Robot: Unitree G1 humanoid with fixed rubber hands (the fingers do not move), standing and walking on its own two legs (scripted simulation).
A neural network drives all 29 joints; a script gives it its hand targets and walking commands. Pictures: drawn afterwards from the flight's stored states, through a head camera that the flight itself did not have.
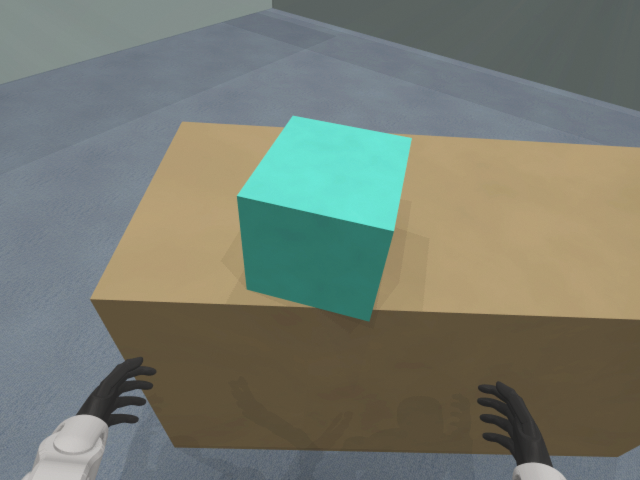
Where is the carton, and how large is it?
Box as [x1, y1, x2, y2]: [237, 116, 411, 320]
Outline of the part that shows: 292,116 237,195 246,287 250,290 353,317 369,320 394,228 411,138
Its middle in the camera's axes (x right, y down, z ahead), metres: +0.02 -0.04 +0.66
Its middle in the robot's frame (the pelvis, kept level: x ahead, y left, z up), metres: +0.53 -0.01 +0.04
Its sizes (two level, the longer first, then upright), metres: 0.245 0.213 0.202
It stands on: a pedestal, 0.70 m high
